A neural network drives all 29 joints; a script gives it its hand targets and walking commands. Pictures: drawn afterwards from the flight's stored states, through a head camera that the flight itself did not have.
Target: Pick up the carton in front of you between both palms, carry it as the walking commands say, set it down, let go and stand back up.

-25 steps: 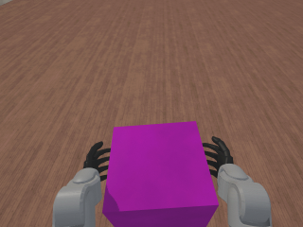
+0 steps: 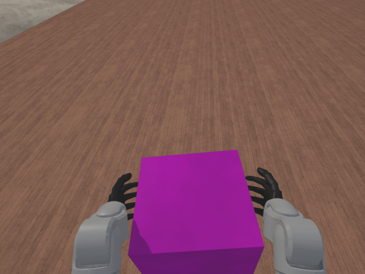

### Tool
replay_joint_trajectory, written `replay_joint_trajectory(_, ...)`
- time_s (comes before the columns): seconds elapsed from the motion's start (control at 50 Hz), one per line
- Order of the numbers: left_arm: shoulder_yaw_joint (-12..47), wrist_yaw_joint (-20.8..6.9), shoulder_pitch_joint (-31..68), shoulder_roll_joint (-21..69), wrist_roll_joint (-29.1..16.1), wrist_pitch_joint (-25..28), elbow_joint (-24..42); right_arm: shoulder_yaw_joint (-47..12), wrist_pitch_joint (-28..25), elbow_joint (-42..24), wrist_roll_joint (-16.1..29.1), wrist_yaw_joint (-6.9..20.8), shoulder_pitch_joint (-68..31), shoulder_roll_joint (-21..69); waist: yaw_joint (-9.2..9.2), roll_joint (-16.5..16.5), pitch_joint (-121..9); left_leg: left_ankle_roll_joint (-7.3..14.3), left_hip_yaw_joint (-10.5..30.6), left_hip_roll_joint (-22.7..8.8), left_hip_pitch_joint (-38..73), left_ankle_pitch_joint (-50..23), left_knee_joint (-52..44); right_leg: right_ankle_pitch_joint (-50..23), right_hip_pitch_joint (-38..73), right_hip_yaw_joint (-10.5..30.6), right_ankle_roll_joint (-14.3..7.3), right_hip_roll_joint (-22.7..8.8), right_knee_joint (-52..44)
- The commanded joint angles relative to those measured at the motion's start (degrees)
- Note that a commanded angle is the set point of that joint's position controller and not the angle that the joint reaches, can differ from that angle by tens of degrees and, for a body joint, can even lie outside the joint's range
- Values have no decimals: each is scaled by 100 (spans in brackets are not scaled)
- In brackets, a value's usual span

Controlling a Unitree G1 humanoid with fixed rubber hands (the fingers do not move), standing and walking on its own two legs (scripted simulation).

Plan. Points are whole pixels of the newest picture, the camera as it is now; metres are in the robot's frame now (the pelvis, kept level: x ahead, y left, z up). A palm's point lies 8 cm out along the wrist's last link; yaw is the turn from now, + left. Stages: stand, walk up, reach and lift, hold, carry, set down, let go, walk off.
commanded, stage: carry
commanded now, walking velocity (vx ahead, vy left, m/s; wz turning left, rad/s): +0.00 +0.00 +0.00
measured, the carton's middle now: (195, 224) +0.26 -0.01 +0.00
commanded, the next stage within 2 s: hold in 1.94 s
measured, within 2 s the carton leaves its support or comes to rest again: neither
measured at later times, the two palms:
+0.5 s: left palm (122, 213) +0.28 +0.15 +0.04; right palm (256, 208) +0.28 -0.14 +0.03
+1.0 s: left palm (116, 217) +0.27 +0.16 +0.03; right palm (252, 212) +0.27 -0.13 +0.03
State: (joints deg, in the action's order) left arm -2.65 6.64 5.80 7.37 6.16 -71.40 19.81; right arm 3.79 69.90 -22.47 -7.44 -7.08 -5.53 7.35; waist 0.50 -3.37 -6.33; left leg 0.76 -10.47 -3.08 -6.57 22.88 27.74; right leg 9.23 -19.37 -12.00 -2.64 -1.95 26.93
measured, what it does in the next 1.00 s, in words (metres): stands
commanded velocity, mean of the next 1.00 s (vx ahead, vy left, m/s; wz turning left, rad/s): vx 0.00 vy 0.00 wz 0.00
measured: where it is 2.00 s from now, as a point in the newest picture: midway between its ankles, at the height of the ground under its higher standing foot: outside the picture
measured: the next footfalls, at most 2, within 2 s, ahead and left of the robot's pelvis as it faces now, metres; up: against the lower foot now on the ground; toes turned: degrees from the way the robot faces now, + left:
none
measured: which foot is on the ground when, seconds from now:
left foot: down 0.00-1.00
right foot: down 0.00-1.00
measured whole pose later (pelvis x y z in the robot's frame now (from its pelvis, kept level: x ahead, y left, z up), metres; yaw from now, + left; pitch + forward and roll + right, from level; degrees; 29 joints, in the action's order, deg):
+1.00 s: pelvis -0.01 +0.01 +0.00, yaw +1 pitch +1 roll -1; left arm -7.6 2.3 10.7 7.9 12.8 -42.1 -9.0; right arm 8.0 42.3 8.2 -13.4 -3.0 -10.0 7.8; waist -0.3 -1.2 -4.4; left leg 1.8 -10.5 -1.8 -8.1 23.4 30.4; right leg 9.8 -21.0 -11.8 -1.8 -4.2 30.1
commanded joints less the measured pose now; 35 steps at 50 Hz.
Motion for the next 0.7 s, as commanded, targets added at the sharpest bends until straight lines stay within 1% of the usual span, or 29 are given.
replay_joint_trajectory(0.0,3622,-1354,2314,5211,-2034,399,283,-3958,-151,94,2132,1389,-2103,5266,-63,392,-1290,-100,428,-636,-108,-2515,-103,-3211,1276,868,-122,-960,86)
replay_joint_trajectory(0.04,3560,-1468,2582,5320,-2025,616,-33,-3910,-404,256,2046,1483,-2302,5369,-13,495,-1429,-131,460,-694,-159,-2432,-92,-3125,1439,754,-119,-931,193)
replay_joint_trajectory(0.08,3649,-1540,2735,5328,-1989,868,-44,-3771,-606,779,1939,1581,-2148,5519,-29,357,-1502,-95,415,-615,-76,-2493,-129,-3133,1479,839,-139,-956,293)
replay_joint_trajectory(0.1,3683,-1580,2904,5477,-2058,1016,6,-3847,-770,548,1954,1600,-2399,5552,-55,385,-1467,-39,461,-629,-127,-2610,-57,-3172,1389,814,-174,-956,299)
replay_joint_trajectory(0.12,3723,-1624,2913,5577,-2000,1088,-121,-3841,-847,698,1911,1630,-2379,5625,-53,317,-1573,-44,475,-621,-25,-2601,-38,-2926,1351,800,-172,-950,298)
replay_joint_trajectory(0.14,3692,-1659,2869,5380,-1987,1193,-192,-3825,-966,789,1878,1645,-2379,5616,-14,315,-1529,-72,384,-643,-49,-2773,3,-3140,1338,764,-169,-929,357)
replay_joint_trajectory(0.16,3669,-1698,2890,5398,-1911,1303,-207,-3679,-1025,1085,1740,1660,-2181,5636,-44,429,-1579,-76,472,-596,-62,-2409,-85,-2771,1290,801,-166,-884,345)
replay_joint_trajectory(0.18,3713,-1752,2934,5452,-1964,1396,-316,-3671,-1153,999,1663,1655,-2235,5540,-54,225,-1422,-33,492,-601,-158,-2475,-90,-2730,1287,759,-159,-925,343)
replay_joint_trajectory(0.2,3675,-1746,3024,5365,-1883,1510,-249,-3701,-1236,1183,1657,1694,-2169,5650,-57,375,-1421,-37,502,-646,-68,-2781,-18,-2775,1260,739,-147,-852,391)
replay_joint_trajectory(0.24,3572,-1798,2887,5395,-1771,1652,-683,-3564,-1441,1237,1624,1742,-2327,5563,-56,287,-1499,23,516,-679,-13,-2688,-98,-2390,1188,788,-127,-926,316)
replay_joint_trajectory(0.26,3604,-1806,3021,5380,-1802,1806,-411,-3597,-1531,1363,1609,1754,-2232,5643,-67,306,-1534,34,451,-652,24,-2659,101,-2855,1267,788,-150,-901,307)
replay_joint_trajectory(0.3,3505,-1805,2932,5179,-1603,1998,-835,-3443,-1744,1589,1426,1752,-2149,5520,-34,225,-1511,-11,484,-594,-69,-2545,-40,-2678,1308,771,-175,-875,357)
replay_joint_trajectory(0.32,3363,-1827,3000,5148,-1556,2139,-853,-3401,-1864,1646,1318,1763,-2145,5467,-37,387,-1442,21,475,-645,-109,-2566,13,-2709,1276,709,-116,-863,344)
replay_joint_trajectory(0.36,3268,-1838,3099,5086,-1444,2369,-1072,-3095,-2052,2084,1117,1768,-2017,5339,-63,348,-1363,3,491,-628,-155,-2547,-135,-2322,1201,674,-60,-805,329)
replay_joint_trajectory(0.38,3181,-1848,3013,5007,-1320,2475,-1276,-2994,-2199,2044,1076,1762,-2198,5235,-80,311,-1435,47,555,-599,-120,-2228,-269,-1856,1245,750,-60,-823,256)
replay_joint_trajectory(0.4,3068,-1835,3012,4977,-1254,2594,-1387,-2955,-2356,2118,1109,1788,-2362,5275,-66,162,-1290,56,528,-678,-190,-2144,-268,-1680,1145,674,-45,-800,218)
replay_joint_trajectory(0.42,2986,-1824,3136,4981,-1155,2696,-1558,-2874,-2486,2268,1039,1817,-2461,5308,-68,226,-1190,66,579,-631,-184,-2037,-370,-1451,1049,783,-45,-837,160)
replay_joint_trajectory(0.44,2785,-1829,3124,5001,-1033,2800,-1845,-2839,-2590,2419,974,1819,-2684,5206,-84,96,-1031,102,585,-671,-357,-1959,-381,-1399,1016,758,-63,-791,106)
replay_joint_trajectory(0.48,2493,-1857,3063,4858,-833,3032,-2247,-2701,-2802,2581,838,1824,-2865,5134,-72,412,-1011,130,594,-676,-327,-1854,-417,-1519,1032,768,-64,-813,137)
replay_joint_trajectory(0.5,2400,-1909,2874,5107,-775,3120,-2734,-2697,-3008,2378,873,1843,-3255,5094,-82,436,-1252,124,598,-693,-300,-1834,-320,-1533,1134,709,-75,-793,77)
replay_joint_trajectory(0.52,2290,-1894,2970,4993,-641,3250,-2715,-2609,-3031,2822,832,1864,-3173,5162,-76,348,-1013,104,625,-660,-375,-1768,-450,-1381,1044,799,-59,-800,77)
replay_joint_trajectory(0.54,2308,-1943,3062,5160,-727,3337,-2878,-2605,-3190,2730,808,1870,-3256,5191,-76,393,-1100,87,658,-697,-352,-1954,-458,-1291,1115,719,-77,-778,142)
replay_joint_trajectory(0.56,2445,-1965,3411,5234,-833,3449,-2637,-2564,-3245,2846,808,1877,-3213,5261,-99,276,-1046,122,603,-654,-298,-1739,-460,-1112,1002,740,-57,-790,82)
replay_joint_trajectory(0.58,2412,-1956,3310,5171,-724,3468,-2716,-2475,-3271,3074,712,1920,-3020,5327,-92,354,-1219,99,553,-636,-306,-1541,-440,-1070,1074,766,-18,-799,29)
replay_joint_trajectory(0.6,2365,-1951,3154,5118,-628,3493,-2894,-2636,-3357,2938,819,1940,-3301,5366,-69,383,-1140,115,558,-599,-315,-1685,-392,-1288,1076,786,-40,-808,57)
replay_joint_trajectory(0.62,2472,-1956,3228,5306,-726,3521,-2799,-2638,-3384,2929,780,1948,-3230,5307,-78,190,-1120,124,570,-611,-325,-1599,-424,-1180,1028,841,-21,-847,23)
replay_joint_trajectory(0.64,2584,-1960,3224,5361,-806,3541,-2744,-2779,-3417,2771,874,1929,-3324,5496,-71,393,-1219,117,546,-613,-321,-1595,-361,-1248,1081,713,-15,-767,21)
replay_joint_trajectory(0.66,2627,-1968,3155,5477,-779,3510,-2765,-2856,-3351,2724,884,1917,-3378,5474,-75,383,-1341,83,517,-558,-328,-1521,-305,-1304,1169,754,-29,-792,-30)
replay_joint_trajectory(0.68,2722,-1968,3133,5467,-857,3505,-2636,-2960,-3341,2667,912,1902,-3303,5485,-63,324,-1336,76,537,-615,-247,-1757,-274,-1480,1160,760,-60,-805,130)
